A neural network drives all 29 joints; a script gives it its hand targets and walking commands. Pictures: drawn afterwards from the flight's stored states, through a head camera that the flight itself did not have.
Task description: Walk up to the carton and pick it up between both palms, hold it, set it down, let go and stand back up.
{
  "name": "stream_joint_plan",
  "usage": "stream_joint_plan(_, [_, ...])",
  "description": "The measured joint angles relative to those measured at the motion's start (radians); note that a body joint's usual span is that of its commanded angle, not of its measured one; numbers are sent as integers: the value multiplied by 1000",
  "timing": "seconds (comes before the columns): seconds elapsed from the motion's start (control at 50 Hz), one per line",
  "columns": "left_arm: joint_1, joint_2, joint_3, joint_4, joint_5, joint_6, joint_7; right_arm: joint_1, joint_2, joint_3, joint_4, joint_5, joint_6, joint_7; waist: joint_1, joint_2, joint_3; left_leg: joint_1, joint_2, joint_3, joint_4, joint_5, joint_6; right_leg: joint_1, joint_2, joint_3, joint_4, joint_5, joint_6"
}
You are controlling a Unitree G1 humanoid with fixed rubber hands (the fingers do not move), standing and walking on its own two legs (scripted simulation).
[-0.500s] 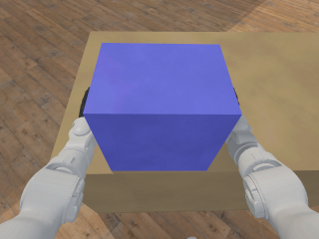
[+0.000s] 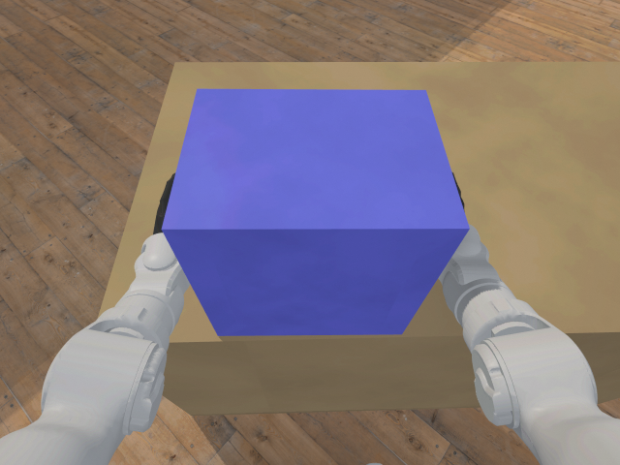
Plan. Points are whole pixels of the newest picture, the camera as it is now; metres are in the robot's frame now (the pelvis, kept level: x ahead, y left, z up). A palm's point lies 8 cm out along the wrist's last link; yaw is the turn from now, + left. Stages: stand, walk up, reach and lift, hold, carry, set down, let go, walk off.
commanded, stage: reach and lift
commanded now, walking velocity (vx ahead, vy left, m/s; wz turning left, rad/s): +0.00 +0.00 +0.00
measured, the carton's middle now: (311, 225) +0.43 -0.01 +0.04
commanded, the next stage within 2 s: none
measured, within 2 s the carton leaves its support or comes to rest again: leaves its support in 0.64 s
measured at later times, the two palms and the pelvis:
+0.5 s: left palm (171, 231) +0.42 +0.18 +0.04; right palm (448, 218) +0.43 -0.19 +0.05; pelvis +0.03 +0.01 +0.03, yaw +1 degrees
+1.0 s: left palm (166, 239) +0.40 +0.18 +0.05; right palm (451, 223) +0.41 -0.19 +0.06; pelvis +0.00 +0.00 +0.03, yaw +1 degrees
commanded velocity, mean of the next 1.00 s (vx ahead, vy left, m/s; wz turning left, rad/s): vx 0.00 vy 0.00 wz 0.00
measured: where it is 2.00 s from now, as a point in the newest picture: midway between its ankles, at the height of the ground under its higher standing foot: outside the picture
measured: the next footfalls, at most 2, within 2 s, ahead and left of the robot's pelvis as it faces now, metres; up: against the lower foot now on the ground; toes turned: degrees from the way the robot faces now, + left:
none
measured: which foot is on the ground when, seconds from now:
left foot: down 0.00-1.00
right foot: down 0.00-1.00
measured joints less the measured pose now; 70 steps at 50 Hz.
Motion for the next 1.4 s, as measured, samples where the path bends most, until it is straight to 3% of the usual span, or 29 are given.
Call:
stream_joint_plan(0.16, [28, -21, 97, 40, 79, -93, -13, 45, 25, -129, -43, -219, -33, 5, -26, 13, 39, 92, -13, -12, -110, 45, 4, 104, -11, -17, -116, 41, 6])
stream_joint_plan(0.26, [69, -37, 128, 46, 110, -147, -10, 88, 40, -177, -65, -291, -62, 16, -35, 20, 53, 164, -19, -10, -188, 70, 8, 179, -16, -19, -198, 67, 10])
stream_joint_plan(0.42, [109, -59, 162, 31, 139, -170, -14, 141, 36, -174, -91, -326, -96, 10, -30, 20, 57, 219, -19, -6, -248, 82, 11, 240, -15, -18, -272, 88, 16])
stream_joint_plan(0.58, [141, -76, 186, -1, 167, -202, -11, 161, 35, -180, -51, -341, -186, -6, -25, 8, 56, 235, -14, -8, -267, 88, 9, 266, -9, -22, -312, 105, 14])
stream_joint_plan(0.76, [135, -78, 212, -22, 206, -234, -13, 144, 37, -230, 13, -374, -291, -18, -10, -20, 64, 229, -9, -4, -290, 117, 6, 258, -3, -18, -335, 135, 8])
stream_joint_plan(0.94, [91, -64, 229, 13, 214, -240, -25, 96, 41, -297, 71, -430, -321, -23, 0, -39, 48, 186, -10, 2, -307, 147, 5, 201, -4, -12, -328, 154, 3])
stream_joint_plan(1.14, [89, -57, 185, 6, 163, -214, -30, 91, 40, -269, 75, -402, -306, -28, -5, -40, 31, 161, -11, -2, -297, 147, 4, 177, -5, -16, -315, 151, 2])
stream_joint_plan(1.4, [214, -48, 20, -131, 35, -120, 9, 201, 33, -42, -76, -206, -180, -49, -11, -23, -8, 182, -5, -14, -251, 104, 2, 212, 0, -27, -292, 117, 5])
